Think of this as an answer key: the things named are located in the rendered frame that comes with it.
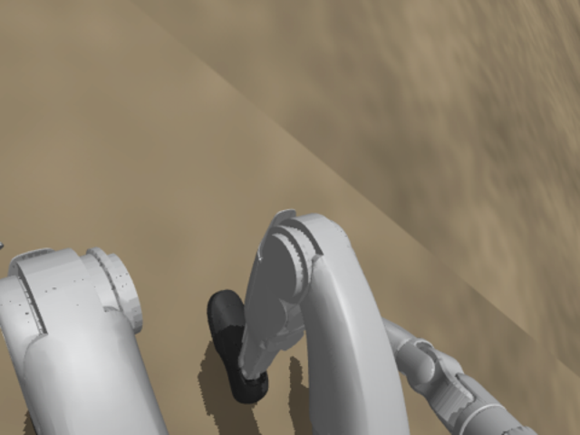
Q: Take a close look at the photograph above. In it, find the right robot hand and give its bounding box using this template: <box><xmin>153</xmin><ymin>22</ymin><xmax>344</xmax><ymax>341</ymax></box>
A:
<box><xmin>382</xmin><ymin>317</ymin><xmax>416</xmax><ymax>360</ymax></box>

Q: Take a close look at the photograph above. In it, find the right robot arm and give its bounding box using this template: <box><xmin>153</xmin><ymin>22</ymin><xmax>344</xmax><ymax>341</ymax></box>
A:
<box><xmin>395</xmin><ymin>338</ymin><xmax>538</xmax><ymax>435</ymax></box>

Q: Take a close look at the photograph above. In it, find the right robot foot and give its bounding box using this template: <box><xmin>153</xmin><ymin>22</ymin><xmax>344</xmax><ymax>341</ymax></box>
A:
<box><xmin>207</xmin><ymin>290</ymin><xmax>268</xmax><ymax>404</ymax></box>

